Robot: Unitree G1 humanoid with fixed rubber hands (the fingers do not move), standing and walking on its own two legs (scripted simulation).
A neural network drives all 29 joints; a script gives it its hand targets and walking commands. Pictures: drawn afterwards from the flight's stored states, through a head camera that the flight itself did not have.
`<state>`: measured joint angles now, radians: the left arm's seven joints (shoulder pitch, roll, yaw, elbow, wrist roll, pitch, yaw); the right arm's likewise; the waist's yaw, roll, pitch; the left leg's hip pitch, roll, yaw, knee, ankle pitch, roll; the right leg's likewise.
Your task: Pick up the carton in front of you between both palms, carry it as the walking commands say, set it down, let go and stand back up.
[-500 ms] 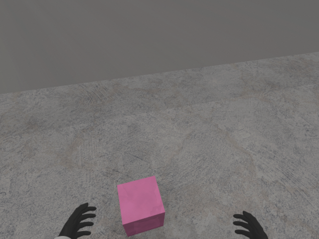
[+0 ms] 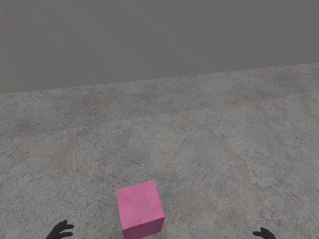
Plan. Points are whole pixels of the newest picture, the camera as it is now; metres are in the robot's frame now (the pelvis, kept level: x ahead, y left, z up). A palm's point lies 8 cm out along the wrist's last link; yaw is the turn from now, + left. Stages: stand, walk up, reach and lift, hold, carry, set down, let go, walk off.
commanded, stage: stand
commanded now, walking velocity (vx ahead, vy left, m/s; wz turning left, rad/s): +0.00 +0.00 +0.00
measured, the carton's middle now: (139, 211) +0.43 +0.08 -0.64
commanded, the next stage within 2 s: none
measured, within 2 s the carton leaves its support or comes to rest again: neither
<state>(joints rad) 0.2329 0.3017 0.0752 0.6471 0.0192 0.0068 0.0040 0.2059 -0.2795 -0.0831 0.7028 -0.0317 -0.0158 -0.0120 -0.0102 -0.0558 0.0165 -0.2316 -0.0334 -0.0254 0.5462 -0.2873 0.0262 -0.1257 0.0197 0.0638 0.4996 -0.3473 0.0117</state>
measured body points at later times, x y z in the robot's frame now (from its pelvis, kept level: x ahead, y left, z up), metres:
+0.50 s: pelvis -0.01 +0.02 +0.00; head -0.01 +0.04 +0.45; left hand +0.10 +0.30 -0.12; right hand +0.11 -0.27 -0.10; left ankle +0.00 +0.10 -0.73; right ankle -0.05 -0.13 -0.73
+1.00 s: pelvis -0.02 +0.01 +0.01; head -0.03 +0.03 +0.46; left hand +0.05 +0.30 -0.12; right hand +0.07 -0.28 -0.11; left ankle +0.00 +0.10 -0.73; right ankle -0.05 -0.13 -0.73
